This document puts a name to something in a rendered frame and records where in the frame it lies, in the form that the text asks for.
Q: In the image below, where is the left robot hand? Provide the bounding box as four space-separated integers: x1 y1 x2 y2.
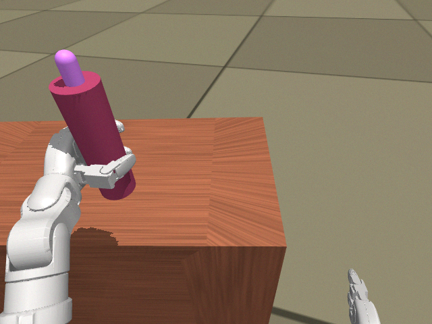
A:
43 120 136 191

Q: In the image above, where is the right robot hand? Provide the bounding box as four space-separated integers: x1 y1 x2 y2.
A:
348 269 381 324

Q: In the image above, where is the left robot arm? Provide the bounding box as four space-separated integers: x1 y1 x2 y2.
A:
0 173 82 324

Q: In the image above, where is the bottle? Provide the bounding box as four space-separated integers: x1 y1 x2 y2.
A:
49 50 136 200

